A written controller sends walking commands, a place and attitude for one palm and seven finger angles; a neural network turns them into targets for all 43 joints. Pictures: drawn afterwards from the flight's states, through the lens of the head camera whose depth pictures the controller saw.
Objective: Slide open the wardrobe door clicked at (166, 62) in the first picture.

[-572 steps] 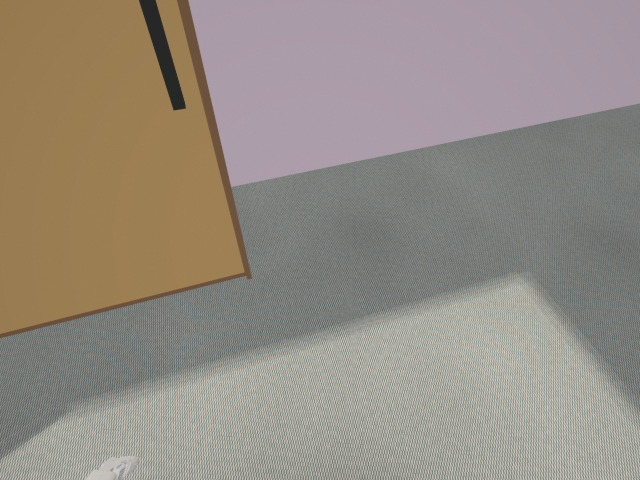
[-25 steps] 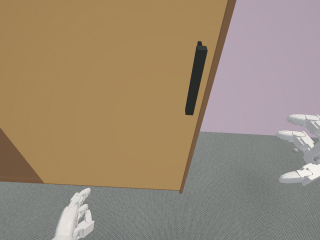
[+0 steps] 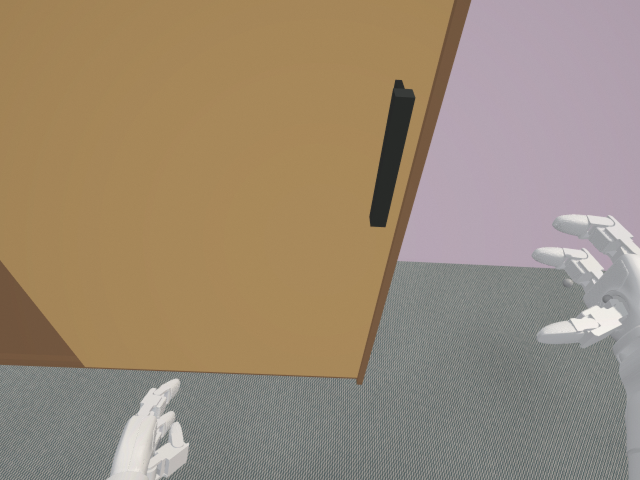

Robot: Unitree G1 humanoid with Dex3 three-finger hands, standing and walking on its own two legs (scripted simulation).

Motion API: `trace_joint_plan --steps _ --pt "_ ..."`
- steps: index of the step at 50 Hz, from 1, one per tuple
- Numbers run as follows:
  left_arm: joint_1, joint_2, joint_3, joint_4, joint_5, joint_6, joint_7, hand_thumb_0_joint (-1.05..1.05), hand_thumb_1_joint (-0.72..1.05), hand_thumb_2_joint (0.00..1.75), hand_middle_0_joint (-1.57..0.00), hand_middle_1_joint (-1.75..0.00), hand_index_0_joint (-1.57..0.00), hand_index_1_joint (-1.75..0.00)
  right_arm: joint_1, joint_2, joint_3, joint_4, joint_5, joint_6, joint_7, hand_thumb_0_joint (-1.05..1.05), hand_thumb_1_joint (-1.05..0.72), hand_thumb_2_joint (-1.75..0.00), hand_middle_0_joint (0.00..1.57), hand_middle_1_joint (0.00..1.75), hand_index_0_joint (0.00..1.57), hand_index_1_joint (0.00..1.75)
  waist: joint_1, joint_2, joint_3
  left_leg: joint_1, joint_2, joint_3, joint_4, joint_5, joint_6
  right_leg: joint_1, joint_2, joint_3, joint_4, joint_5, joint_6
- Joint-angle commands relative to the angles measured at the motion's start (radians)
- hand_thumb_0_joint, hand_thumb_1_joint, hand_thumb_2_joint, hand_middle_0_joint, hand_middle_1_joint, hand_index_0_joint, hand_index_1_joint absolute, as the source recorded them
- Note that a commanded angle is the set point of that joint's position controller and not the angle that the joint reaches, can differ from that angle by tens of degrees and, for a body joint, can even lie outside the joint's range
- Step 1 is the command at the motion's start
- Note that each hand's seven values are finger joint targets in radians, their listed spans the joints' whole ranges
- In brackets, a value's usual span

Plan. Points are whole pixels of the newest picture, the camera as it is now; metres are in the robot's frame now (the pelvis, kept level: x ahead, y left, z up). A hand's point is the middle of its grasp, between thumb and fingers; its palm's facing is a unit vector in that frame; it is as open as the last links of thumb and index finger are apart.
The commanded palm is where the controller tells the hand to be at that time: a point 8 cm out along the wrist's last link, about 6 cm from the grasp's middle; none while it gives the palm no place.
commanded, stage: move the hooked fingers beside the handle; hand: right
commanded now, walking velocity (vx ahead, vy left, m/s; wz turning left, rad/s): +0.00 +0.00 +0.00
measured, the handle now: (387, 158) +0.57 -0.10 +0.13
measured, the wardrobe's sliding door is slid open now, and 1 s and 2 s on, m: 0.00 0.00 0.00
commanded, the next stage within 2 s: none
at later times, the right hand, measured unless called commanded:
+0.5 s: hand (506, 236) +0.38 -0.22 +0.15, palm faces +0.05 +1.00 +0.00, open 14.0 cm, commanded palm +0.35 -0.27 +0.15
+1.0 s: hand (473, 208) +0.43 -0.19 +0.15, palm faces +0.05 +1.00 +0.02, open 14.0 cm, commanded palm +0.41 -0.24 +0.15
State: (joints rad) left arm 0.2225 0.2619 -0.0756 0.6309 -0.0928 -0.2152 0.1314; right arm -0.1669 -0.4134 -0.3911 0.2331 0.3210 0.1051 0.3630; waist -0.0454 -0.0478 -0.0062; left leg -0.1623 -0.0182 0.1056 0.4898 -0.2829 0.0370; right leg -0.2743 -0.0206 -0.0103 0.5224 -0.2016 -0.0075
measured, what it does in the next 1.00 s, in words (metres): stands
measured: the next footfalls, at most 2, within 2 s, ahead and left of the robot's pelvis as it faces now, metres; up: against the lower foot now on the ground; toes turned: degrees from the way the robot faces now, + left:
none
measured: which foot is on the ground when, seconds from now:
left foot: down 0.00-1.00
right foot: down 0.00-1.00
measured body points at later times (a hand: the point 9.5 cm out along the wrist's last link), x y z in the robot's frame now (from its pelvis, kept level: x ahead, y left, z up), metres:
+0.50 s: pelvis +0.02 -0.01 +0.00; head +0.01 +0.00 +0.45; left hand +0.16 +0.24 -0.09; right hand +0.37 -0.28 +0.15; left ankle -0.01 +0.09 -0.74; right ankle +0.05 -0.12 -0.74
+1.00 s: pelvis +0.02 +0.00 +0.00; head +0.02 +0.00 +0.45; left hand +0.13 +0.25 -0.10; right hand +0.42 -0.25 +0.15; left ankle -0.01 +0.09 -0.74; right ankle +0.05 -0.12 -0.74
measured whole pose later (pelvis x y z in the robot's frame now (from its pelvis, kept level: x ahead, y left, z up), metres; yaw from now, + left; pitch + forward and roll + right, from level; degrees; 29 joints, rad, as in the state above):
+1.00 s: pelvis +0.02 +0.00 +0.00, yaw +2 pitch +2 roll +1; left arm 0.28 0.26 -0.04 0.66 -0.08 -0.08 0.09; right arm -0.55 -0.35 -0.28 0.59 0.21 0.04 0.17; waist 0.02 -0.02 -0.03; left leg -0.25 -0.02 0.07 0.53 -0.31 0.03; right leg -0.35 -0.02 -0.04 0.55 -0.24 -0.01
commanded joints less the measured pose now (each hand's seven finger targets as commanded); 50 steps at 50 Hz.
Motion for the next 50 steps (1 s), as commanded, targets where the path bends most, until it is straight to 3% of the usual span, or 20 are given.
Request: trace_joint_plan --steps 1,4,7,9,11,13,15,17,18,21,23,32,34,36,39,41,43,44,46,50 --pt "-0.115 0.114 0.046 -0.153 0.006 -0.051 0.014 0.0 0.9 0.9 -0.2 -0.3 -0.2 -0.3 -0.466 -0.246 -0.03 -0.183 -0.003 -0.079 -0.022 0.0 0.5 -0.3 0.3 1.2 0.3 1.2 0.04 -0.038 -0.168 -0.132 0.015 -0.089 -0.12 0.037 -0.028 0.155 0.025 0.04 -0.072 -0.023 -0.033" --pt "-0.105 0.118 0.048 -0.15 0.009 -0.044 0.01 0.0 0.9 0.9 -0.2 -0.3 -0.2 -0.3 -0.453 -0.282 -0.066 -0.124 -0.01 -0.084 -0.037 0.0 0.5 -0.3 0.3 1.2 0.3 1.2 0.026 0.004 -0.206 -0.092 0.018 -0.094 -0.107 0.09 -0.027 0.139 0.023 0.037 -0.064 0.018 -0.034" --pt "-0.101 0.112 0.048 -0.158 0.008 -0.036 0.001 0.0 0.9 0.9 -0.2 -0.3 -0.2 -0.3 -0.47 -0.242 -0.033 -0.109 -0.02 -0.083 -0.044 0.0 0.5 -0.3 0.3 1.2 0.3 1.2 0.023 -0.036 -0.21 -0.102 0.014 -0.082 -0.092 0.129 -0.023 0.152 0.024 0.033 -0.066 0.041 -0.032" --pt "-0.094 0.118 0.051 -0.161 0.008 -0.03 -0.003 0.0 0.9 0.9 -0.2 -0.3 -0.2 -0.3 -0.456 -0.254 -0.047 -0.085 -0.023 -0.081 -0.052 0.0 0.5 -0.3 0.3 1.2 0.3 1.2 0.018 0.006 -0.218 -0.088 0.014 -0.08 -0.084 0.158 -0.023 0.139 0.02 0.029 -0.063 0.064 -0.034" --pt "-0.09 0.115 0.053 -0.167 0.01 -0.025 -0.009 0.0 0.9 0.9 -0.2 -0.3 -0.2 -0.3 -0.469 -0.232 -0.031 -0.106 -0.028 -0.081 -0.06 0.0 0.5 -0.3 0.3 1.2 0.3 1.2 0.015 -0.033 -0.237 -0.087 0.012 -0.077 -0.074 0.183 -0.02 0.156 0.022 0.029 -0.062 0.086 -0.032" --pt "-0.081 0.119 0.058 -0.167 0.011 -0.017 -0.015 0.0 0.9 0.9 -0.2 -0.3 -0.2 -0.3 -0.427 -0.254 -0.06 -0.099 -0.028 -0.082 -0.071 0.0 0.5 -0.3 0.3 1.2 0.3 1.2 0.005 0.023 -0.253 -0.066 0.009 -0.076 -0.067 0.22 -0.022 0.15 0.019 0.023 -0.054 0.119 -0.035" --pt "-0.082 0.116 0.06 -0.17 0.009 -0.01 -0.018 0.0 0.9 0.9 -0.2 -0.3 -0.2 -0.3 -0.472 -0.215 -0.02 -0.135 -0.037 -0.08 -0.08 0.0 0.5 -0.3 0.3 1.2 0.3 1.2 0.016 -0.037 -0.251 -0.086 0.009 -0.073 -0.06 0.233 -0.019 0.167 0.018 0.021 -0.056 0.133 -0.033" --pt "-0.071 0.117 0.062 -0.163 0.011 -0.004 -0.016 0.0 0.9 0.9 -0.2 -0.3 -0.2 -0.3 -0.501 -0.188 0.002 -0.123 -0.042 -0.073 -0.094 0.0 0.5 -0.3 0.3 1.2 0.3 1.2 0.03 -0.012 -0.234 -0.109 0.004 -0.068 -0.063 0.22 -0.019 0.173 0.016 0.027 -0.057 0.124 -0.033" --pt "-0.065 0.122 0.065 -0.159 0.011 -0.001 -0.016 0.0 0.9 0.9 -0.2 -0.3 -0.2 -0.3 -0.502 -0.213 -0.017 -0.117 -0.042 -0.074 -0.101 0.0 0.5 -0.3 0.3 1.2 0.3 1.2 0.028 0.023 -0.241 -0.097 0.003 -0.069 -0.065 0.223 -0.02 0.167 0.013 0.024 -0.051 0.132 -0.036" --pt "-0.061 0.119 0.066 -0.151 0.012 0.012 -0.014 0.0 0.9 0.9 -0.2 -0.3 -0.2 -0.3 -0.542 -0.204 -0.007 -0.113 -0.055 -0.071 -0.118 0.0 0.5 -0.3 0.3 1.2 0.3 1.2 0.034 -0.019 -0.246 -0.105 0.005 -0.072 -0.061 0.228 -0.017 0.176 0.016 0.023 -0.052 0.137 -0.033" --pt "-0.056 0.12 0.068 -0.145 0.012 0.017 -0.012 0.0 0.9 0.9 -0.2 -0.3 -0.2 -0.3 -0.6 -0.167 0.039 -0.11 -0.058 -0.078 -0.127 0.0 0.5 -0.3 0.3 1.2 0.3 1.2 0.054 0.016 -0.24 -0.121 0.003 -0.073 -0.067 0.213 -0.02 0.178 0.011 0.022 -0.044 0.127 -0.038" --pt "-0.036 0.12 0.072 -0.134 0.018 0.047 -0.022 0.0 0.9 0.9 -0.2 -0.3 -0.2 -0.3 -0.641 -0.151 0.049 -0.027 -0.081 -0.095 -0.16 0.0 0.5 -0.3 0.3 1.2 0.3 1.2 0.042 -0.024 -0.302 -0.099 0.005 -0.072 -0.041 0.28 -0.012 0.197 0.013 0.026 -0.035 0.195 -0.031" --pt "-0.029 0.124 0.075 -0.13 0.018 0.056 -0.026 0.0 0.9 0.9 -0.2 -0.3 -0.2 -0.3 -0.633 -0.167 0.028 0.006 -0.078 -0.092 -0.168 0.0 0.5 -0.3 0.3 1.2 0.3 1.2 0.043 0.037 -0.298 -0.084 0.007 -0.076 -0.042 0.309 -0.017 0.171 0.013 0.017 -0.029 0.2 -0.037" --pt "-0.026 0.126 0.076 -0.13 0.017 0.068 -0.026 0.0 0.9 0.9 -0.2 -0.3 -0.2 -0.3 -0.647 -0.181 0.02 0.032 -0.084 -0.087 -0.17 0.0 0.5 -0.3 0.3 1.2 0.3 1.2 0.045 0.037 -0.284 -0.086 0.007 -0.077 -0.039 0.313 -0.019 0.152 0.013 0.012 -0.029 0.194 -0.035" --pt "-0.019 0.126 0.079 -0.129 0.018 0.077 -0.03 0.0 0.9 0.9 -0.2 -0.3 -0.2 -0.3 -0.702 -0.17 0.035 0.028 -0.09 -0.101 -0.178 0.0 0.5 -0.3 0.3 1.2 0.3 1.2 0.055 0.036 -0.291 -0.093 0.006 -0.08 -0.037 0.316 -0.019 0.158 0.012 0.011 -0.022 0.2 -0.038" --pt "-0.015 0.122 0.077 -0.13 0.019 0.082 -0.031 0.0 0.9 0.9 -0.2 -0.3 -0.2 -0.3 -0.742 -0.154 0.054 0.02 -0.096 -0.114 -0.184 0.0 0.5 -0.3 0.3 1.2 0.3 1.2 0.061 -0.014 -0.298 -0.105 0.005 -0.08 -0.034 0.304 -0.015 0.171 0.014 0.014 -0.02 0.198 -0.035" --pt "-0.002 0.127 0.082 -0.118 0.02 0.085 -0.031 0.0 0.9 0.9 -0.2 -0.3 -0.2 -0.3 -0.773 -0.154 0.06 0.053 -0.096 -0.127 -0.188 0.0 0.5 -0.3 0.3 1.2 0.3 1.2 0.077 0.038 -0.291 -0.116 0.002 -0.082 -0.04 0.291 -0.02 0.162 0.01 0.014 -0.011 0.183 -0.04" --pt "0.0 0.129 0.083 -0.116 0.022 0.086 -0.03 0.0 0.9 0.9 -0.2 -0.3 -0.2 -0.3 -0.77 -0.173 0.04 0.077 -0.097 -0.129 -0.189 0.0 0.5 -0.3 0.3 1.2 0.3 1.2 0.067 0.03 -0.3 -0.109 0.005 -0.088 -0.037 0.295 -0.02 0.153 0.013 0.013 -0.014 0.177 -0.04" --pt "0.006 0.128 0.081 -0.11 0.019 0.092 -0.029 0.0 0.9 0.9 -0.2 -0.3 -0.2 -0.3 -0.823 -0.147 0.074 0.103 -0.101 -0.135 -0.186 0.0 0.5 -0.3 0.3 1.2 0.3 1.2 0.083 -0.007 -0.285 -0.134 0.006 -0.087 -0.038 0.272 -0.019 0.152 0.015 0.013 -0.013 0.158 -0.037" --pt "0.028 0.133 0.085 -0.099 0.022 0.095 -0.034 0.0 0.9 0.9 -0.2 -0.3 -0.2 -0.3 -0.865 -0.131 0.094 0.168 -0.108 -0.157 -0.193 0.0 0.5 -0.3 0.3 1.2 0.3 1.2 0.086 0.007 -0.305 -0.143 0.005 -0.086 -0.031 0.252 -0.017 0.145 0.014 0.02 -0.006 0.144 -0.038"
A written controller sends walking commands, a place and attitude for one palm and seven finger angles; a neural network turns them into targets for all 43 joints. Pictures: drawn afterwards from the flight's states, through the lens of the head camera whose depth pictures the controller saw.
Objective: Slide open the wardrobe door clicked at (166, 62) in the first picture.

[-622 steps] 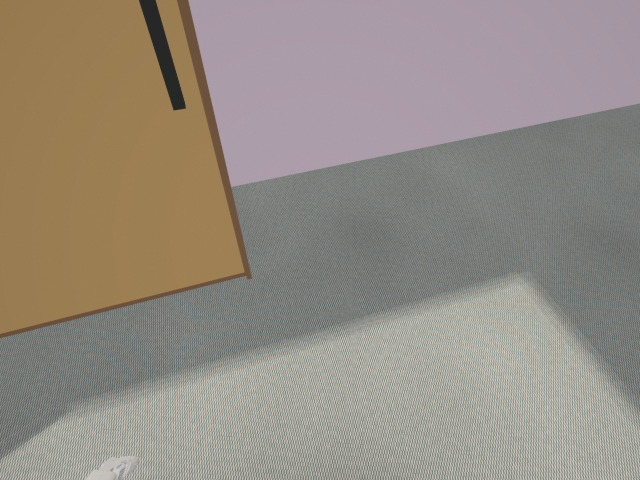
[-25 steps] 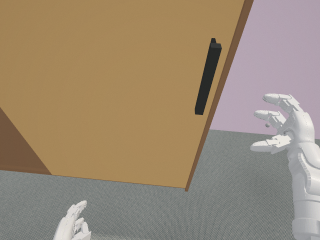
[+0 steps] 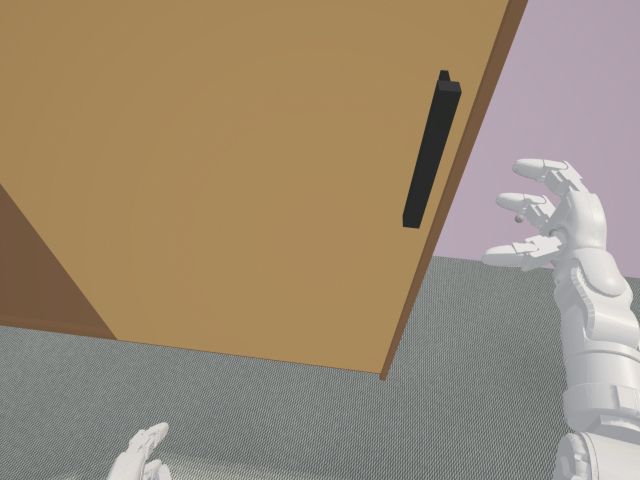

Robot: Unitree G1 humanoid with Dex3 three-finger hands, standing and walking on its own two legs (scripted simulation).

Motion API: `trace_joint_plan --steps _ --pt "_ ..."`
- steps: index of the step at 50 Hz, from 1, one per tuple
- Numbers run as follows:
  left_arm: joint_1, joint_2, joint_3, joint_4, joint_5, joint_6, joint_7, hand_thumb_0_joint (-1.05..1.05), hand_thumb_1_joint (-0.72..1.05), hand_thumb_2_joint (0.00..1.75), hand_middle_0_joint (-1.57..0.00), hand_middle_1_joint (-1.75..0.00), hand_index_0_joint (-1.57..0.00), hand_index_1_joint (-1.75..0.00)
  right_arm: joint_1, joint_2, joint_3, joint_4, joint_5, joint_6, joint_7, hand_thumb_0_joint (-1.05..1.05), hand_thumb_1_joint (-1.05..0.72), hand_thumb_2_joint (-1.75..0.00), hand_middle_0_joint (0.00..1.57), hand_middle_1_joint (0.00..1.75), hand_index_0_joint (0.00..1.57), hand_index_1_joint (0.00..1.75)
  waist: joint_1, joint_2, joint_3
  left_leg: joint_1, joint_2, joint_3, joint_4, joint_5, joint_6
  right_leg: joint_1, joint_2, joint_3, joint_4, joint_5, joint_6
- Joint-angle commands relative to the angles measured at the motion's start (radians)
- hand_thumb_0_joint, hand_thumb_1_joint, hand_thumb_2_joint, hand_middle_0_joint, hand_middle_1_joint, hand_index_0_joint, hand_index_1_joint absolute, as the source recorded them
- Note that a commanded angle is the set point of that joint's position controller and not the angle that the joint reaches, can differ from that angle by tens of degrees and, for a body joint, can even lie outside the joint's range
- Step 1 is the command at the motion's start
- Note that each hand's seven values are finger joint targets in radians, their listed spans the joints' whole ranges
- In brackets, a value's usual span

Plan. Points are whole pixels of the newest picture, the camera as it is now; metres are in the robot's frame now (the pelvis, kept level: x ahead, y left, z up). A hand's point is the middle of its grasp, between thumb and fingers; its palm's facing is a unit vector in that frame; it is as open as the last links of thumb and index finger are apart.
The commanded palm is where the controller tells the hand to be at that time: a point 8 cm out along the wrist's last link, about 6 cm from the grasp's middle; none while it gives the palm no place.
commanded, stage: move the hooked fingers beside the handle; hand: right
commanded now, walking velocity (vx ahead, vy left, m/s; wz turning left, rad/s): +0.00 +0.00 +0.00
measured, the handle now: (426, 155) +0.55 -0.11 +0.13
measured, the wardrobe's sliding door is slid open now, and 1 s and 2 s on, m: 0.00 0.00 0.00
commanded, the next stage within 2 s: feel for the door with the fingertips in 1.20 s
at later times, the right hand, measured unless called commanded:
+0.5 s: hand (479, 185) +0.47 -0.17 +0.15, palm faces +0.06 +1.00 +0.03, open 14.0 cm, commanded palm +0.43 -0.22 +0.14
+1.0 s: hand (479, 195) +0.45 -0.17 +0.15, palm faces +0.06 +1.00 +0.02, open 14.0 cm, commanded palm +0.43 -0.22 +0.14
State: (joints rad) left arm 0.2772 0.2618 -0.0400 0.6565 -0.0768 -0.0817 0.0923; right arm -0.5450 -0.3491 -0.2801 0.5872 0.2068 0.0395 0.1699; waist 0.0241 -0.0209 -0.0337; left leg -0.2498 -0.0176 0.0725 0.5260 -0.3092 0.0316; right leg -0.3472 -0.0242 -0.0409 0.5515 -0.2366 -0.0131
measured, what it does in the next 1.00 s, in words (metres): stands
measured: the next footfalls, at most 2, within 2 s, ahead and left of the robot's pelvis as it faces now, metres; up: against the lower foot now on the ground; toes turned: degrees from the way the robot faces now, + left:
none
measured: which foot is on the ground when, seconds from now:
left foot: down 0.00-1.00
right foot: down 0.00-1.00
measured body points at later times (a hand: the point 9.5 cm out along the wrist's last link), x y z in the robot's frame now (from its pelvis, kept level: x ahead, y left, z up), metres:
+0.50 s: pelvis +0.00 -0.01 -0.01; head +0.03 -0.01 +0.44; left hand +0.03 +0.26 -0.12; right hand +0.46 -0.22 +0.15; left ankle -0.02 +0.10 -0.73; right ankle +0.03 -0.11 -0.73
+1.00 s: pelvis +0.00 -0.01 -0.01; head +0.02 +0.00 +0.44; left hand +0.08 +0.26 -0.12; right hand +0.44 -0.22 +0.15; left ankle -0.02 +0.10 -0.73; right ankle +0.03 -0.11 -0.73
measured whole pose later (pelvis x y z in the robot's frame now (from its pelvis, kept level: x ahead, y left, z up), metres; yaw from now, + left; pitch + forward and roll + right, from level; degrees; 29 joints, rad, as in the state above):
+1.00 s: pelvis +0.00 -0.01 -0.01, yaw +1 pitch +5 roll +1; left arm 0.33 0.26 -0.01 0.67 -0.05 -0.05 0.04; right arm -0.76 -0.31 -0.26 0.89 0.15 -0.13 0.09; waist 0.06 -0.03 -0.06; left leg -0.36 -0.02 0.06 0.59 -0.33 0.03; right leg -0.46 -0.03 -0.05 0.63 -0.27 -0.02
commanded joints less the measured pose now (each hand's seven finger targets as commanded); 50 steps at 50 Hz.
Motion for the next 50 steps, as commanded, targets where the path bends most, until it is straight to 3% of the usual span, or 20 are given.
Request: trace_joint_plan --steps 1,3,7,8,11,13,16,18,20,23,27,29,33,38,40,41,43,47,48,50 --pt "-0.021 0.132 0.052 -0.12 0.007 -0.039 0.003 0.0 0.9 0.9 -0.2 -0.3 -0.2 -0.3 -0.517 -0.188 -0.013 -0.173 0.007 -0.098 -0.003 0.0 0.5 -0.3 0.3 1.2 0.3 1.2 0.025 -0.015 -0.28 -0.066 0.003 -0.053 -0.069 0.28 -0.014 0.222 0.019 0.049 -0.03 0.178 -0.033" --pt "-0.003 0.14 0.053 -0.109 0.01 -0.032 0.001 0.0 0.9 0.9 -0.2 -0.3 -0.2 -0.3 -0.522 -0.23 -0.044 -0.108 0.001 -0.109 -0.012 0.0 0.5 -0.3 0.3 1.2 0.3 1.2 0.025 0.027 -0.267 -0.061 0.003 -0.056 -0.069 0.268 -0.017 0.187 0.017 0.047 -0.024 0.164 -0.036" --pt "0.02 0.14 0.053 -0.099 0.013 -0.027 -0.005 0.0 0.9 0.9 -0.2 -0.3 -0.2 -0.3 -0.625 -0.233 -0.037 -0.021 -0.015 -0.14 -0.023 0.0 0.5 -0.3 0.3 1.2 0.3 1.2 0.036 0.008 -0.262 -0.087 0.005 -0.063 -0.062 0.239 -0.018 0.158 0.019 0.047 -0.022 0.126 -0.036" --pt "0.034 0.146 0.056 -0.092 0.017 -0.025 -0.006 0.0 0.9 0.9 -0.2 -0.3 -0.2 -0.3 -0.634 -0.274 -0.066 -0.003 -0.022 -0.157 -0.031 0.0 0.5 -0.3 0.3 1.2 0.3 1.2 0.033 0.037 -0.284 -0.065 0.005 -0.064 -0.056 0.241 -0.019 0.145 0.018 0.05 -0.015 0.133 -0.038" --pt "0.052 0.14 0.058 -0.087 0.018 -0.026 -0.014 0.0 0.9 0.9 -0.2 -0.3 -0.2 -0.3 -0.694 -0.234 -0.033 0.037 -0.035 -0.19 -0.032 0.0 0.5 -0.3 0.3 1.2 0.3 1.2 0.044 -0.044 -0.307 -0.096 0.003 -0.064 -0.044 0.254 -0.014 0.167 0.02 0.046 -0.003 0.145 -0.034" --pt "0.082 0.151 0.062 -0.075 0.024 -0.021 -0.015 0.0 0.9 0.9 -0.2 -0.3 -0.2 -0.3 -0.685 -0.284 -0.078 0.121 -0.033 -0.209 -0.034 0.0 0.5 -0.3 0.3 1.2 0.3 1.2 0.045 0.065 -0.298 -0.077 0.001 -0.067 -0.042 0.257 -0.022 0.116 0.017 0.046 0.004 0.132 -0.04" --pt "0.093 0.145 0.067 -0.072 0.023 -0.022 -0.025 0.0 0.9 0.9 -0.2 -0.3 -0.2 -0.3 -0.768 -0.224 -0.021 0.112 -0.048 -0.239 -0.029 0.0 0.5 -0.3 0.3 1.2 0.3 1.2 0.059 -0.054 -0.337 -0.126 -0.004 -0.06 -0.025 0.268 -0.014 0.174 0.016 0.048 0.013 0.165 -0.032" --pt "0.119 0.153 0.073 -0.063 0.029 -0.019 -0.029 0.0 0.9 0.9 -0.2 -0.3 -0.2 -0.3 -0.751 -0.244 -0.048 0.148 -0.047 -0.253 -0.037 0.0 0.5 -0.3 0.3 1.2 0.3 1.2 0.059 0.008 -0.354 -0.122 -0.01 -0.057 -0.019 0.272 -0.014 0.167 0.012 0.056 0.022 0.18 -0.034" --pt "0.125 0.151 0.074 -0.059 0.028 -0.017 -0.033 0.0 0.9 0.9 -0.2 -0.3 -0.2 -0.3 -0.783 -0.202 -0.019 0.177 -0.046 -0.256 -0.04 0.0 0.5 -0.3 0.3 1.2 0.3 1.2 0.07 -0.024 -0.331 -0.158 -0.011 -0.054 -0.019 0.258 -0.015 0.167 0.01 0.055 0.021 0.168 -0.03" --pt "0.145 0.16 0.078 -0.063 0.037 -0.011 -0.04 0.0 0.9 0.9 -0.2 -0.3 -0.2 -0.3 -0.733 -0.254 -0.071 0.212 -0.059 -0.269 -0.058 0.0 0.5 -0.3 0.3 1.2 0.3 1.2 0.046 0.025 -0.341 -0.129 -0.014 -0.053 -0.012 0.241 -0.013 0.127 0.011 0.056 0.019 0.157 -0.032" --pt "0.145 0.155 0.081 -0.076 0.037 -0.003 -0.048 0.0 0.9 0.9 -0.2 -0.3 -0.2 -0.3 -0.723 -0.26 -0.078 0.151 -0.075 -0.285 -0.071 0.0 0.5 -0.3 0.3 1.2 0.3 1.2 0.038 -0.034 -0.375 -0.131 -0.017 -0.052 0.002 0.277 -0.01 0.161 0.007 0.049 0.024 0.204 -0.028" --pt "0.144 0.157 0.081 -0.084 0.037 0.002 -0.048 0.0 0.9 0.9 -0.2 -0.3 -0.2 -0.3 -0.674 -0.277 -0.102 0.165 -0.069 -0.281 -0.075 0.0 0.5 -0.3 0.3 1.2 0.3 1.2 0.033 0.034 -0.354 -0.101 -0.018 -0.056 -0.002 0.294 -0.016 0.117 0.008 0.039 0.021 0.19 -0.035" --pt "0.138 0.154 0.083 -0.097 0.036 0.006 -0.045 0.0 0.9 0.9 -0.2 -0.3 -0.2 -0.3 -0.674 -0.286 -0.1 0.07 -0.073 -0.286 -0.071 0.0 0.5 -0.3 0.3 1.2 0.3 1.2 0.029 -0.026 -0.388 -0.087 -0.019 -0.057 0.002 0.313 -0.01 0.154 0.008 0.037 0.025 0.217 -0.034" --pt "0.126 0.151 0.086 -0.092 0.029 0.005 -0.042 0.0 0.9 0.9 -0.2 -0.3 -0.2 -0.3 -0.658 -0.233 -0.06 0.045 -0.051 -0.265 -0.054 0.0 0.5 -0.3 0.3 1.2 0.3 1.2 0.042 -0.02 -0.372 -0.098 -0.021 -0.054 -0.007 0.326 -0.012 0.178 0.005 0.037 0.026 0.231 -0.033" --pt "0.115 0.143 0.083 -0.09 0.025 0.002 -0.043 0.0 0.9 0.9 -0.2 -0.3 -0.2 -0.3 -0.672 -0.17 -0.006 0.042 -0.049 -0.25 -0.047 0.0 0.5 -0.3 0.3 1.2 0.3 1.2 0.053 -0.057 -0.345 -0.137 -0.021 -0.048 -0.01 0.311 -0.011 0.198 0.004 0.043 0.026 0.228 -0.03" --pt "0.114 0.144 0.083 -0.084 0.023 0.001 -0.043 0.0 0.9 0.9 -0.2 -0.3 -0.2 -0.3 -0.681 -0.155 0.005 0.054 -0.044 -0.243 -0.048 0.0 0.5 -0.3 0.3 1.2 0.3 1.2 0.063 -0.029 -0.323 -0.156 -0.023 -0.045 -0.016 0.288 -0.013 0.196 0.003 0.05 0.025 0.209 -0.03" --pt "0.113 0.147 0.081 -0.08 0.024 0.002 -0.041 0.0 0.9 0.9 -0.2 -0.3 -0.2 -0.3 -0.68 -0.155 0.004 0.074 -0.04 -0.235 -0.054 0.0 0.5 -0.3 0.3 1.2 0.3 1.2 0.065 0.007 -0.296 -0.158 -0.021 -0.046 -0.027 0.262 -0.014 0.175 0.005 0.05 0.023 0.177 -0.034" --pt "0.095 0.14 0.078 -0.083 0.025 -0.002 -0.044 0.0 0.9 0.9 -0.2 -0.3 -0.2 -0.3 -0.714 -0.129 0.022 0.066 -0.049 -0.234 -0.075 0.0 0.5 -0.3 0.3 1.2 0.3 1.2 0.058 -0.034 -0.315 -0.17 -0.016 -0.047 -0.016 0.257 -0.011 0.188 0.01 0.055 0.025 0.176 -0.028" --pt "0.104 0.143 0.076 -0.081 0.029 -0.002 -0.044 0.0 0.9 0.9 -0.2 -0.3 -0.2 -0.3 -0.715 -0.142 0.01 0.083 -0.048 -0.236 -0.083 0.0 0.5 -0.3 0.3 1.2 0.3 1.2 0.063 0.019 -0.315 -0.155 -0.015 -0.047 -0.017 0.264 -0.014 0.172 0.011 0.055 0.031 0.176 -0.034" --pt "0.095 0.142 0.074 -0.079 0.029 0.002 -0.041 0.0 0.9 0.9 -0.2 -0.3 -0.2 -0.3 -0.754 -0.168 -0.002 0.096 -0.059 -0.244 -0.092 0.0 0.5 -0.3 0.3 1.2 0.3 1.2 0.063 0.007 -0.315 -0.155 -0.011 -0.052 -0.014 0.26 -0.016 0.158 0.013 0.053 0.027 0.158 -0.032"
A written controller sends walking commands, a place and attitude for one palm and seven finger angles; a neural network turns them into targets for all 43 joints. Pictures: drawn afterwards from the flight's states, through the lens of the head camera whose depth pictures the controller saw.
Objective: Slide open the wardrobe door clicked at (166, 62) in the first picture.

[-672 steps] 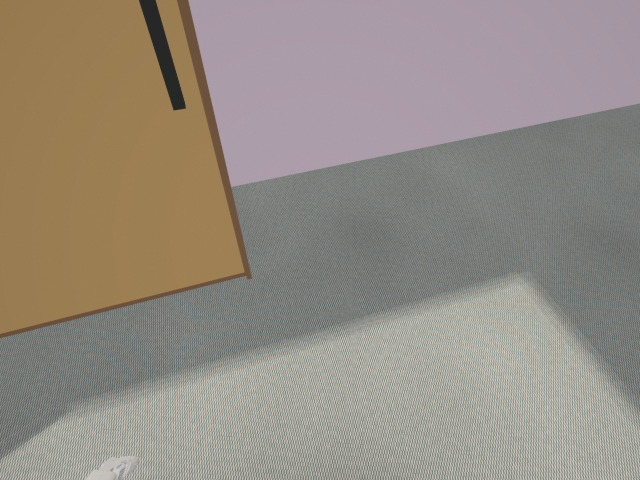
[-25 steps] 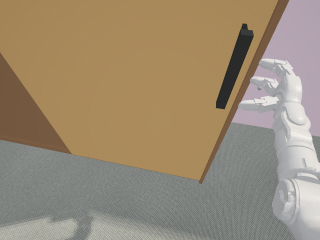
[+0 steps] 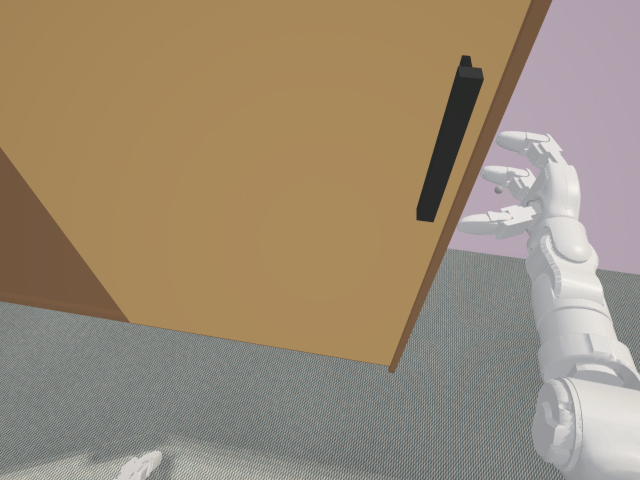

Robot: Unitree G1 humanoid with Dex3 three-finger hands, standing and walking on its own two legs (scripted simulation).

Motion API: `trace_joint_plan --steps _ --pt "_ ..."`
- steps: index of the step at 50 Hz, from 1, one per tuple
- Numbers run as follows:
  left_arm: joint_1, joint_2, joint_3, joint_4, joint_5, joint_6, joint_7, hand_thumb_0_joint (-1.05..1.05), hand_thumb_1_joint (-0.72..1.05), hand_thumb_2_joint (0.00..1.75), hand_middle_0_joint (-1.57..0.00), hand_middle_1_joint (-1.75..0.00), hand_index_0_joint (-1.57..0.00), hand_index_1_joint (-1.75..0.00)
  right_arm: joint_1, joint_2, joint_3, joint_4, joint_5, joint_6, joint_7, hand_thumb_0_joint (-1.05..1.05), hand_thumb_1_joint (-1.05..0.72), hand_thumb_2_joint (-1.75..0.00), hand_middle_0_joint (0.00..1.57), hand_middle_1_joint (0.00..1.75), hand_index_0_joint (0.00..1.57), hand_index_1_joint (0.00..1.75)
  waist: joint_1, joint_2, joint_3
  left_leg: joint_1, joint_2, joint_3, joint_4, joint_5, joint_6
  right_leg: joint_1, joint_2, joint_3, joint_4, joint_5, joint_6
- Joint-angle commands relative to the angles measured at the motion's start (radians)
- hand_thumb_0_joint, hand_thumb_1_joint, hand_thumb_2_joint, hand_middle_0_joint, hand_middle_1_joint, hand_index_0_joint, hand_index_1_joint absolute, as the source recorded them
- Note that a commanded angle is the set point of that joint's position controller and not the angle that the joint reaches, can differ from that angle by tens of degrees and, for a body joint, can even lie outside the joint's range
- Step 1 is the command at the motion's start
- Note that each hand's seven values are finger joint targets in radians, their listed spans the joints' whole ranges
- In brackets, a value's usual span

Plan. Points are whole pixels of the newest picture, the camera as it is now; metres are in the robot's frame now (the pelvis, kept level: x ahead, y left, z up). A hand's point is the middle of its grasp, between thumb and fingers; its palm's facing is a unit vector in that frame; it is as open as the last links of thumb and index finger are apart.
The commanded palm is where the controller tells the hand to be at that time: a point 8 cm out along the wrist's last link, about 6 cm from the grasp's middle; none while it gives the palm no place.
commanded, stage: move the hooked fingers beside the handle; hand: right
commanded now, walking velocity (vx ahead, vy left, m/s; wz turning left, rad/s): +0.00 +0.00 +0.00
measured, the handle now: (443, 146) +0.55 -0.11 +0.14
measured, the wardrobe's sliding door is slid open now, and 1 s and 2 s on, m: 0.00 0.00 0.00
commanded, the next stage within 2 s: feel for the door with the fingertips in 0.20 s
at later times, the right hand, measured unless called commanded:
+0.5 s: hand (480, 183) +0.47 -0.15 +0.15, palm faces +0.06 +1.00 +0.02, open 14.0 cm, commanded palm +0.43 -0.19 +0.15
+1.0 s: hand (464, 172) +0.48 -0.13 +0.15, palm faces +0.09 +1.00 +0.01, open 14.0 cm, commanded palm +0.45 -0.18 +0.15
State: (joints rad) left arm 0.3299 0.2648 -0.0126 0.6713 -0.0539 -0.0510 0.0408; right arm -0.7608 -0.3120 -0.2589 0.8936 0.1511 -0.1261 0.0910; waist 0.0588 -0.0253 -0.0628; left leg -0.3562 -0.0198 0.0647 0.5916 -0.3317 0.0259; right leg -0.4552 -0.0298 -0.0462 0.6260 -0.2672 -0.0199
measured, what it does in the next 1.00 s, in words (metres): stands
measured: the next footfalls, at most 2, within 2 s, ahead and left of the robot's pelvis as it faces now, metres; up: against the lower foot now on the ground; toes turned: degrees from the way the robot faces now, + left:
none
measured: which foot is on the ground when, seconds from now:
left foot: down 0.00-1.00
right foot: down 0.00-1.00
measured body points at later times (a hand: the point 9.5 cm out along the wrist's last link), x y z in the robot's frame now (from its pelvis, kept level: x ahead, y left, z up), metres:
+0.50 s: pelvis +0.00 +0.00 +0.00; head +0.03 +0.01 +0.45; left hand +0.04 +0.27 -0.12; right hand +0.46 -0.20 +0.15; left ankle -0.02 +0.10 -0.73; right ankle +0.03 -0.11 -0.73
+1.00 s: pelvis +0.00 +0.01 +0.00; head +0.04 +0.02 +0.45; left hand +0.06 +0.27 -0.12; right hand +0.47 -0.18 +0.15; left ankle -0.02 +0.10 -0.73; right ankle +0.03 -0.11 -0.73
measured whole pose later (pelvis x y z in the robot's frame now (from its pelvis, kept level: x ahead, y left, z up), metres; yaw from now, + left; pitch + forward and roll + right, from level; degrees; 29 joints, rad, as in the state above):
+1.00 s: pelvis +0.00 +0.01 +0.00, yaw +0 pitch +7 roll +1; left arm 0.34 0.25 -0.01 0.69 -0.04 -0.04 0.03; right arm -0.89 -0.29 -0.26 1.04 0.11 -0.17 0.01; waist 0.09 -0.03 -0.06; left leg -0.39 -0.03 0.07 0.61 -0.34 0.04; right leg -0.48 -0.04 -0.04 0.63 -0.27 -0.01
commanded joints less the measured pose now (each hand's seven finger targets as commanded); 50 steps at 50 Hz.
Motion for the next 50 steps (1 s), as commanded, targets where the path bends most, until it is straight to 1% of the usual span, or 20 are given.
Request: trace_joint_plan --steps 1,3,5,7,8,11,13,16,20,22,23,26,28,31,33,38,42,43,46,50 --pt "0.04 0.138 0.045 -0.096 0.006 -0.03 0.009 0.0 0.9 0.9 -0.2 -0.3 -0.2 -0.3 -0.552 -0.199 -0.016 -0.212 -0.006 -0.084 -0.014 0.0 0.5 -0.3 0.3 1.2 0.3 1.2 0.027 0.001 -0.294 -0.051 -0.009 -0.046 -0.076 0.279 -0.009 0.269 0.019 0.06 -0.047 0.185 -0.024" --pt "0.045 0.141 0.045 -0.093 0.011 -0.028 0.01 0.0 0.9 0.9 -0.2 -0.3 -0.2 -0.3 -0.553 -0.246 -0.055 -0.199 -0.015 -0.101 -0.025 0.0 0.5 -0.3 0.3 1.2 0.3 1.2 0.02 0.019 -0.308 -0.03 -0.007 -0.049 -0.073 0.284 -0.008 0.261 0.019 0.06 -0.04 0.19 -0.026" --pt "0.036 0.135 0.041 -0.098 0.009 -0.03 0.009 0.0 0.9 0.9 -0.2 -0.3 -0.2 -0.3 -0.565 -0.238 -0.046 -0.189 -0.022 -0.11 -0.024 0.0 0.5 -0.3 0.3 1.2 0.3 1.2 0.017 -0.032 -0.326 -0.036 -0.005 -0.052 -0.067 0.294 -0.006 0.273 0.021 0.057 -0.038 0.196 -0.022" --pt "0.037 0.133 0.04 -0.1 0.008 -0.03 0.008 0.0 0.9 0.9 -0.2 -0.3 -0.2 -0.3 -0.559 -0.208 -0.022 -0.156 -0.021 -0.108 -0.019 0.0 0.5 -0.3 0.3 1.2 0.3 1.2 0.023 -0.016 -0.303 -0.046 -0.008 -0.049 -0.069 0.287 -0.007 0.26 0.021 0.056 -0.041 0.185 -0.022" --pt "0.05 0.14 0.041 -0.095 0.012 -0.028 0.009 0.0 0.9 0.9 -0.2 -0.3 -0.2 -0.3 -0.55 -0.249 -0.058 -0.131 -0.02 -0.11 -0.019 0.0 0.5 -0.3 0.3 1.2 0.3 1.2 0.02 0.039 -0.304 -0.018 -0.007 -0.05 -0.069 0.3 -0.009 0.235 0.022 0.057 -0.037 0.187 -0.026" --pt "0.048 0.137 0.039 -0.103 0.007 -0.023 0.011 0.0 0.9 0.9 -0.2 -0.3 -0.2 -0.3 -0.568 -0.223 -0.027 -0.12 -0.019 -0.105 -0.002 0.0 0.5 -0.3 0.3 1.2 0.3 1.2 0.028 -0.013 -0.301 -0.033 -0.005 -0.053 -0.069 0.304 -0.01 0.234 0.023 0.049 -0.04 0.181 -0.025" --pt "0.067 0.145 0.042 -0.098 0.011 -0.019 0.012 0.0 0.9 0.9 -0.2 -0.3 -0.2 -0.3 -0.541 -0.256 -0.058 -0.09 -0.016 -0.108 0.001 0.0 0.5 -0.3 0.3 1.2 0.3 1.2 0.026 0.052 -0.298 -0.015 -0.008 -0.052 -0.071 0.3 -0.011 0.209 0.022 0.054 -0.038 0.177 -0.029" --pt "0.06 0.136 0.048 -0.106 0.009 -0.022 0.007 0.0 0.9 0.9 -0.2 -0.3 -0.2 -0.3 -0.559 -0.211 -0.027 -0.173 -0.008 -0.127 0.01 0.0 0.5 -0.3 0.3 1.2 0.3 1.2 0.02 -0.047 -0.369 -0.019 -0.01 -0.054 -0.06 0.339 -0.008 0.277 0.023 0.048 -0.031 0.228 -0.023" --pt "0.073 0.141 0.051 -0.093 0.008 -0.022 0.004 0.0 0.9 0.9 -0.2 -0.3 -0.2 -0.3 -0.514 -0.192 -0.027 -0.138 0.009 -0.11 0.005 0.0 0.5 -0.3 0.3 1.2 0.3 1.2 0.024 0.03 -0.312 -0.028 -0.016 -0.048 -0.07 0.329 -0.012 0.24 0.02 0.051 -0.035 0.211 -0.027" --pt "0.07 0.138 0.051 -0.09 0.009 -0.022 0.002 0.0 0.9 0.9 -0.2 -0.3 -0.2 -0.3 -0.571 -0.171 0.001 -0.165 0.003 -0.103 -0.003 0.0 0.5 -0.3 0.3 1.2 0.3 1.2 0.035 -0.008 -0.306 -0.046 -0.013 -0.049 -0.075 0.303 -0.013 0.243 0.022 0.05 -0.038 0.184 -0.026" --pt "0.079 0.14 0.054 -0.087 0.011 -0.022 0.002 0.0 0.9 0.9 -0.2 -0.3 -0.2 -0.3 -0.562 -0.181 -0.011 -0.172 -0.001 -0.105 -0.014 0.0 0.5 -0.3 0.3 1.2 0.3 1.2 0.031 0.027 -0.32 -0.029 -0.014 -0.048 -0.073 0.306 -0.012 0.24 0.021 0.053 -0.033 0.193 -0.029" --pt "0.072 0.132 0.056 -0.085 0.014 -0.028 -0.004 0.0 0.9 0.9 -0.2 -0.3 -0.2 -0.3 -0.566 -0.172 -0.015 -0.228 -0.01 -0.118 -0.042 0.0 0.5 -0.3 0.3 1.2 0.3 1.2 0.022 -0.05 -0.363 -0.035 -0.016 -0.046 -0.064 0.33 -0.008 0.287 0.021 0.051 -0.031 0.236 -0.022" --pt "0.082 0.137 0.055 -0.078 0.02 -0.027 -0.005 0.0 0.9 0.9 -0.2 -0.3 -0.2 -0.3 -0.539 -0.194 -0.033 -0.215 -0.018 -0.122 -0.059 0.0 0.5 -0.3 0.3 1.2 0.3 1.2 0.019 0.01 -0.357 -0.013 -0.018 -0.044 -0.062 0.333 -0.009 0.265 0.019 0.055 -0.031 0.239 -0.024" --pt "0.069 0.13 0.055 -0.087 0.017 -0.029 -0.011 0.0 0.9 0.9 -0.2 -0.3 -0.2 -0.3 -0.533 -0.147 -0.004 -0.216 -0.025 -0.113 -0.071 0.0 0.5 -0.3 0.3 1.2 0.3 1.2 0.017 -0.011 -0.338 -0.024 -0.017 -0.045 -0.061 0.343 -0.009 0.264 0.021 0.047 -0.035 0.236 -0.023" --pt "0.074 0.134 0.058 -0.088 0.02 -0.024 -0.011 0.0 0.9 0.9 -0.2 -0.3 -0.2 -0.3 -0.494 -0.175 -0.036 -0.216 -0.029 -0.107 -0.086 0.0 0.5 -0.3 0.3 1.2 0.3 1.2 0.004 0.016 -0.356 0.004 -0.018 -0.044 -0.059 0.358 -0.008 0.259 0.021 0.046 -0.035 0.252 -0.023" --pt "0.066 0.129 0.054 -0.091 0.022 -0.017 -0.006 0.0 0.9 0.9 -0.2 -0.3 -0.2 -0.3 -0.545 -0.183 -0.036 -0.204 -0.042 -0.104 -0.1 0.0 0.5 -0.3 0.3 1.2 0.3 1.2 0.019 0.047 -0.316 0.012 -0.013 -0.055 -0.07 0.362 -0.015 0.224 0.025 0.034 -0.039 0.217 -0.029" --pt "0.067 0.125 0.049 -0.079 0.019 -0.015 -0.004 0.0 0.9 0.9 -0.2 -0.3 -0.2 -0.3 -0.597 -0.153 -0.001 -0.148 -0.043 -0.106 -0.09 0.0 0.5 -0.3 0.3 1.2 0.3 1.2 0.038 0.021 -0.294 -0.023 -0.011 -0.055 -0.072 0.351 -0.015 0.234 0.024 0.038 -0.037 0.208 -0.026" --pt "0.08 0.132 0.052 -0.078 0.022 -0.014 -0.002 0.0 0.9 0.9 -0.2 -0.3 -0.2 -0.3 -0.587 -0.194 -0.04 -0.135 -0.044 -0.112 -0.092 0.0 0.5 -0.3 0.3 1.2 0.3 1.2 0.03 0.061 -0.314 -0.002 -0.012 -0.055 -0.07 0.347 -0.014 0.225 0.025 0.043 -0.035 0.209 -0.028" --pt "0.076 0.126 0.049 -0.07 0.018 -0.015 0.0 0.0 0.9 0.9 -0.2 -0.3 -0.2 -0.3 -0.65 -0.147 0.014 -0.086 -0.044 -0.113 -0.079 0.0 0.5 -0.3 0.3 1.2 0.3 1.2 0.056 0.037 -0.289 -0.041 -0.008 -0.059 -0.078 0.323 -0.018 0.219 0.027 0.041 -0.033 0.173 -0.027" --pt "0.09 0.131 0.05 -0.069 0.022 -0.018 -0.002 0.0 0.9 0.9 -0.2 -0.3 -0.2 -0.3 -0.657 -0.177 -0.016 -0.073 -0.039 -0.137 -0.072 0.0 0.5 -0.3 0.3 1.2 0.3 1.2 0.045 0.014 -0.354 -0.019 -0.007 -0.063 -0.061 0.355 -0.016 0.228 0.03 0.044 -0.024 0.21 -0.027"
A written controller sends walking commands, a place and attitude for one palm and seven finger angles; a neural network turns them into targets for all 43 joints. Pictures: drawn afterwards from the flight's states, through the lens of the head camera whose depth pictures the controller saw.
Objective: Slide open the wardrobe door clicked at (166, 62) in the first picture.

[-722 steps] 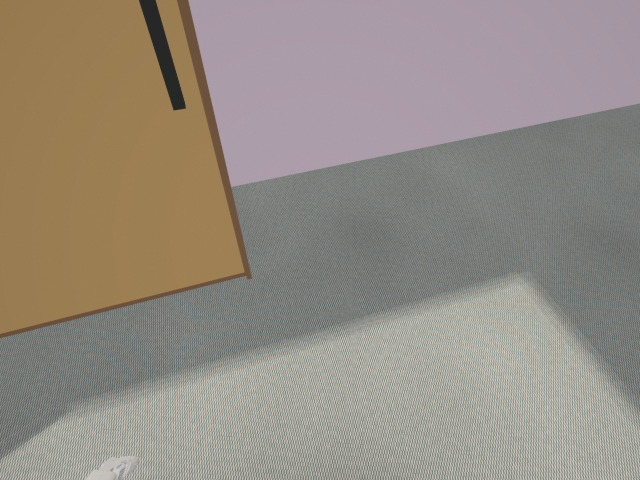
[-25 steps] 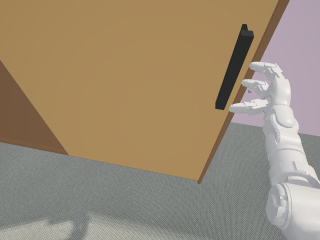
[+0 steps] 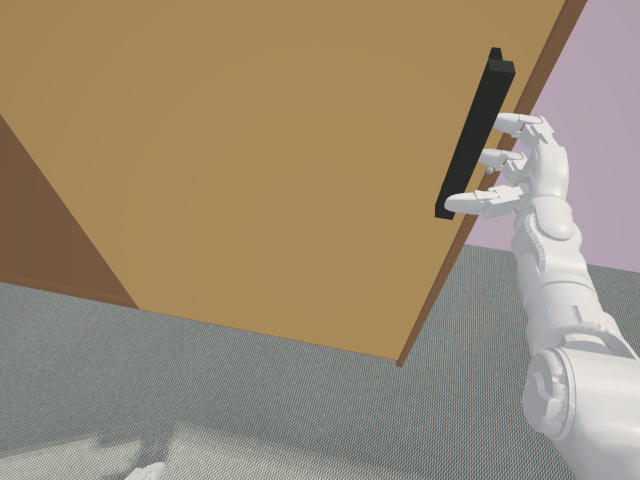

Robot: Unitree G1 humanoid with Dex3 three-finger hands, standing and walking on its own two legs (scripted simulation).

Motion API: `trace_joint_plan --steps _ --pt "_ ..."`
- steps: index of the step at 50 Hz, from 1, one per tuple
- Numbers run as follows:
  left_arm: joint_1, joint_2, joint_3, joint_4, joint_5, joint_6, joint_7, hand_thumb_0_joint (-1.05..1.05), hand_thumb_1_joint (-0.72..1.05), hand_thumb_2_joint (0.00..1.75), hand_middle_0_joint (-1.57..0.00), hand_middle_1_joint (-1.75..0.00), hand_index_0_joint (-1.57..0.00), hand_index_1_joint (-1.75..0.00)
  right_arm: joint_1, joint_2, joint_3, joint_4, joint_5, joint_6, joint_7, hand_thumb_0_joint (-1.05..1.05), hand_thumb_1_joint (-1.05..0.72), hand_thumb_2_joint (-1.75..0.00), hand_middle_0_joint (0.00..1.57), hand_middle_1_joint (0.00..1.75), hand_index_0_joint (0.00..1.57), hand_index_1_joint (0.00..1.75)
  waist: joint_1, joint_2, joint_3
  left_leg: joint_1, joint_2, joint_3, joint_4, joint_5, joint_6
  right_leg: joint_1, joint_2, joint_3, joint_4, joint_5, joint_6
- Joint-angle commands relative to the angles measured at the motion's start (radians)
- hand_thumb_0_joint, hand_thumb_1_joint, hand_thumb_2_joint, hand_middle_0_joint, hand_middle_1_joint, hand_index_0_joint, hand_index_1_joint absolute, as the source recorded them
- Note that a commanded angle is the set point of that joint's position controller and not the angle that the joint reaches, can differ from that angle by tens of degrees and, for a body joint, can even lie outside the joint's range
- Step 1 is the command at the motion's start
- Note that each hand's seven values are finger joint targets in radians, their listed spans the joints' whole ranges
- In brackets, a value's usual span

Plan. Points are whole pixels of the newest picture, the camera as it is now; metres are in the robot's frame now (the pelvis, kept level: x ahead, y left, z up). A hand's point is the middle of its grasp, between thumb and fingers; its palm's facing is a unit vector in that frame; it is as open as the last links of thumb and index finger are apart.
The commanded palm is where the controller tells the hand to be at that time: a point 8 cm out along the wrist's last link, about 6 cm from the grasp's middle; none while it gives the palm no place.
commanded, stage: feel for the door with the fingertips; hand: right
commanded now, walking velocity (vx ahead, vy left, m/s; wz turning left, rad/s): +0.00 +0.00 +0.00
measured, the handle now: (466, 142) +0.55 -0.12 +0.14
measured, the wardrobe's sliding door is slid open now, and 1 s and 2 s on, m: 0.00 0.00 0.00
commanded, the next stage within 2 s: slide the fingers in behind the handle in 0.32 s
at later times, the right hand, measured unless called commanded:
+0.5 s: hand (486, 160) +0.50 -0.14 +0.15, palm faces +0.08 +1.00 +0.01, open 13.9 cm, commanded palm +0.46 -0.19 +0.15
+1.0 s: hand (485, 176) +0.47 -0.13 +0.15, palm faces +0.08 +1.00 +0.02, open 14.0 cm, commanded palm +0.44 -0.18 +0.15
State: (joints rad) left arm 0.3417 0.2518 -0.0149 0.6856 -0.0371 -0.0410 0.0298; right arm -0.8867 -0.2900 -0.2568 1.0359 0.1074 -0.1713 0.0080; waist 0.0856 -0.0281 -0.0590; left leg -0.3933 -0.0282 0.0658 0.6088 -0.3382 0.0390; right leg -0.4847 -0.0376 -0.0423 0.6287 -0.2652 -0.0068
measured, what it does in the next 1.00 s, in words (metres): stands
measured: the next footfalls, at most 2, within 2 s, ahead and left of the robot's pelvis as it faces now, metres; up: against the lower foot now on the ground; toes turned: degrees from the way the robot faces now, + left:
none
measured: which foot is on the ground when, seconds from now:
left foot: down 0.00-1.00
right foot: down 0.00-1.00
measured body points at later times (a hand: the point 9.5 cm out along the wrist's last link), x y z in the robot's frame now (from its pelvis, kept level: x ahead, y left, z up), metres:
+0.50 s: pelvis +0.01 +0.00 +0.00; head +0.05 +0.00 +0.45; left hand +0.01 +0.26 -0.12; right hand +0.49 -0.19 +0.15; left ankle -0.02 +0.09 -0.72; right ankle +0.03 -0.12 -0.72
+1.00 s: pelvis +0.00 -0.01 +0.00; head +0.03 +0.00 +0.45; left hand +0.09 +0.25 -0.11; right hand +0.46 -0.19 +0.15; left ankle -0.02 +0.09 -0.72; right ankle +0.03 -0.12 -0.73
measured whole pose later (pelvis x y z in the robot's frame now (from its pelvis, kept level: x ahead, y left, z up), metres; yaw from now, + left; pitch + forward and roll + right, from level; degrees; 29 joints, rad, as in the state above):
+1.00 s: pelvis +0.00 -0.01 +0.00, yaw +0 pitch +6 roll +1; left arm 0.32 0.25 -0.01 0.68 -0.04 -0.04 0.02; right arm -0.83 -0.24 -0.22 0.96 0.12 -0.16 -0.02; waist 0.07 -0.03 -0.07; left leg -0.38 -0.02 0.06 0.61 -0.34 0.03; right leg -0.47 -0.03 -0.04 0.64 -0.28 -0.01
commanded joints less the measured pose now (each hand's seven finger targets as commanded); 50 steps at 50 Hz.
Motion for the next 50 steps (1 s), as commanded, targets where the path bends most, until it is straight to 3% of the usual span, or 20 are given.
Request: trace_joint_plan --steps 1,3,7,9,10,12,14,20,24,28,30,32,33,34,35,40,42,47,48,50 --pt "0.08 0.142 0.052 -0.082 0.005 -0.028 0.007 0.0 0.9 0.9 -0.2 -0.3 -0.2 -0.3 -0.535 -0.191 -0.007 -0.206 0.0 -0.096 0.014 0.0 0.5 -0.3 0.3 1.2 0.3 1.2 0.021 0.006 -0.352 0.007 0.001 -0.062 -0.076 0.357 -0.029 0.259 0.038 0.041 -0.024 0.206 -0.038" --pt "0.096 0.146 0.054 -0.075 0.008 -0.026 0.005 0.0 0.9 0.9 -0.2 -0.3 -0.2 -0.3 -0.532 -0.176 0.002 -0.157 -0.001 -0.095 0.013 0.0 0.5 -0.3 0.3 1.2 0.3 1.2 0.036 0.047 -0.325 -0.019 -0.003 -0.058 -0.081 0.34 -0.031 0.248 0.035 0.047 -0.019 0.197 -0.042" --pt "0.104 0.15 0.057 -0.074 0.009 -0.022 0.003 0.0 0.9 0.9 -0.2 -0.3 -0.2 -0.3 -0.579 -0.213 -0.021 -0.18 -0.003 -0.104 0.011 0.0 0.5 -0.3 0.3 1.2 0.3 1.2 0.03 -0.008 -0.369 -0.011 -0.002 -0.061 -0.069 0.348 -0.028 0.258 0.035 0.048 -0.018 0.211 -0.037" --pt "0.112 0.152 0.059 -0.077 0.013 -0.022 0.0 0.0 0.9 0.9 -0.2 -0.3 -0.2 -0.3 -0.566 -0.23 -0.042 -0.192 -0.003 -0.116 0.004 0.0 0.5 -0.3 0.3 1.2 0.3 1.2 0.023 0.015 -0.399 0.01 -0.005 -0.06 -0.061 0.376 -0.029 0.257 0.035 0.048 -0.013 0.237 -0.039" --pt "0.113 0.152 0.06 -0.078 0.014 -0.021 0.0 0.0 0.9 0.9 -0.2 -0.3 -0.2 -0.3 -0.548 -0.255 -0.066 -0.193 -0.007 -0.12 0.003 0.0 0.5 -0.3 0.3 1.2 0.3 1.2 0.01 -0.007 -0.407 0.017 -0.005 -0.06 -0.056 0.384 -0.027 0.257 0.035 0.044 -0.011 0.246 -0.037" --pt "0.115 0.15 0.059 -0.077 0.014 -0.018 -0.003 0.0 0.9 0.9 -0.2 -0.3 -0.2 -0.3 -0.552 -0.227 -0.033 -0.177 -0.017 -0.117 0.005 0.0 0.5 -0.3 0.3 1.2 0.3 1.2 0.025 -0.003 -0.368 -0.003 -0.007 -0.058 -0.063 0.375 -0.03 0.245 0.034 0.04 -0.011 0.232 -0.038" --pt "0.124 0.157 0.059 -0.078 0.014 -0.012 -0.003 0.0 0.9 0.9 -0.2 -0.3 -0.2 -0.3 -0.548 -0.255 -0.055 -0.162 -0.016 -0.113 0.002 0.0 0.5 -0.3 0.3 1.2 0.3 1.2 0.026 0.033 -0.355 0.012 -0.007 -0.062 -0.068 0.376 -0.032 0.215 0.035 0.039 -0.015 0.218 -0.043" --pt "0.137 0.159 0.065 -0.075 0.016 -0.007 0.0 0.0 0.9 0.9 -0.2 -0.3 -0.2 -0.3 -0.556 -0.288 -0.083 -0.175 -0.014 -0.114 0.01 0.0 0.5 -0.3 0.3 1.2 0.3 1.2 0.026 0.006 -0.389 0.021 -0.009 -0.064 -0.067 0.392 -0.032 0.235 0.033 0.036 -0.011 0.237 -0.042" --pt "0.134 0.153 0.068 -0.083 0.014 -0.006 -0.006 0.0 0.9 0.9 -0.2 -0.3 -0.2 -0.3 -0.508 -0.23 -0.047 -0.212 -0.007 -0.121 0.019 0.0 0.5 -0.3 0.3 1.2 0.3 1.2 0.019 -0.025 -0.405 0.006 -0.014 -0.054 -0.059 0.413 -0.026 0.28 0.029 0.038 -0.005 0.288 -0.038" --pt "0.129 0.158 0.068 -0.09 0.014 -0.003 -0.005 0.0 0.9 0.9 -0.2 -0.3 -0.2 -0.3 -0.452 -0.253 -0.072 -0.215 -0.001 -0.1 0.02 0.0 0.5 -0.3 0.3 1.2 0.3 1.2 0.01 0.039 -0.363 0.034 -0.013 -0.052 -0.069 0.409 -0.028 0.238 0.03 0.031 -0.013 0.265 -0.044" --pt "0.114 0.153 0.067 -0.1 0.009 -0.001 -0.005 0.0 0.9 0.9 -0.2 -0.3 -0.2 -0.3 -0.442 -0.236 -0.057 -0.262 -0.001 -0.094 0.021 0.0 0.5 -0.3 0.3 1.2 0.3 1.2 0.002 -0.009 -0.382 0.033 -0.013 -0.052 -0.064 0.426 -0.026 0.267 0.03 0.031 -0.016 0.287 -0.041" --pt "0.107 0.151 0.067 -0.1 0.008 -0.004 -0.005 0.0 0.9 0.9 -0.2 -0.3 -0.2 -0.3 -0.46 -0.217 -0.042 -0.29 0.005 -0.089 0.02 0.0 0.5 -0.3 0.3 1.2 0.3 1.2 0.007 0.0 -0.372 0.02 -0.015 -0.049 -0.068 0.403 -0.026 0.277 0.028 0.037 -0.018 0.271 -0.039" --pt "0.107 0.152 0.068 -0.101 0.009 -0.003 -0.004 0.0 0.9 0.9 -0.2 -0.3 -0.2 -0.3 -0.439 -0.219 -0.046 -0.292 0.009 -0.088 0.017 0.0 0.5 -0.3 0.3 1.2 0.3 1.2 0.01 0.036 -0.362 0.032 -0.014 -0.051 -0.075 0.409 -0.028 0.267 0.028 0.033 -0.016 0.272 -0.044" --pt "0.096 0.15 0.067 -0.1 0.006 -0.002 -0.002 0.0 0.9 0.9 -0.2 -0.3 -0.2 -0.3 -0.441 -0.225 -0.048 -0.304 0.01 -0.086 0.017 0.0 0.5 -0.3 0.3 1.2 0.3 1.2 0.006 0.009 -0.362 0.034 -0.012 -0.056 -0.073 0.422 -0.028 0.269 0.029 0.031 -0.018 0.275 -0.043" --pt "0.088 0.147 0.065 -0.102 0.005 -0.004 -0.003 0.0 0.9 0.9 -0.2 -0.3 -0.2 -0.3 -0.459 -0.196 -0.021 -0.329 0.011 -0.086 0.018 0.0 0.5 -0.3 0.3 1.2 0.3 1.2 0.009 -0.024 -0.366 0.021 -0.012 -0.054 -0.072 0.413 -0.026 0.291 0.03 0.034 -0.019 0.275 -0.04" --pt "0.061 0.142 0.066 -0.104 0.0 -0.016 -0.004 0.0 0.9 0.9 -0.2 -0.3 -0.2 -0.3 -0.408 -0.131 0.019 -0.374 0.024 -0.07 0.011 0.0 0.5 -0.3 0.3 1.2 0.3 1.2 0.002 -0.014 -0.365 -0.001 -0.014 -0.042 -0.074 0.389 -0.022 0.331 0.024 0.045 -0.021 0.284 -0.035" --pt "0.055 0.141 0.061 -0.096 -0.001 -0.016 -0.002 0.0 0.9 0.9 -0.2 -0.3 -0.2 -0.3 -0.438 -0.121 0.03 -0.345 0.024 -0.054 0.003 0.0 0.5 -0.3 0.3 1.2 0.3 1.2 0.016 0.028 -0.315 -0.006 -0.012 -0.04 -0.084 0.362 -0.026 0.297 0.026 0.045 -0.03 0.241 -0.036" --pt "0.037 0.135 0.054 -0.096 0.002 -0.022 0.001 0.0 0.9 0.9 -0.2 -0.3 -0.2 -0.3 -0.475 -0.115 0.034 -0.328 0.012 -0.057 -0.023 0.0 0.5 -0.3 0.3 1.2 0.3 1.2 0.01 0.01 -0.316 -0.011 -0.006 -0.046 -0.084 0.33 -0.024 0.29 0.031 0.048 -0.034 0.207 -0.034" --pt "0.047 0.14 0.055 -0.091 0.004 -0.021 0.003 0.0 0.9 0.9 -0.2 -0.3 -0.2 -0.3 -0.476 -0.14 0.014 -0.31 0.008 -0.063 -0.03 0.0 0.5 -0.3 0.3 1.2 0.3 1.2 0.012 0.041 -0.315 -0.006 -0.006 -0.045 -0.084 0.317 -0.023 0.28 0.03 0.053 -0.031 0.202 -0.035" --pt "0.042 0.134 0.053 -0.086 0.005 -0.026 0.001 0.0 0.9 0.9 -0.2 -0.3 -0.2 -0.3 -0.516 -0.106 0.043 -0.289 0.004 -0.072 -0.032 0.0 0.5 -0.3 0.3 1.2 0.3 1.2 0.024 0.022 -0.31 -0.032 -0.004 -0.046 -0.083 0.307 -0.025 0.288 0.03 0.053 -0.03 0.191 -0.034"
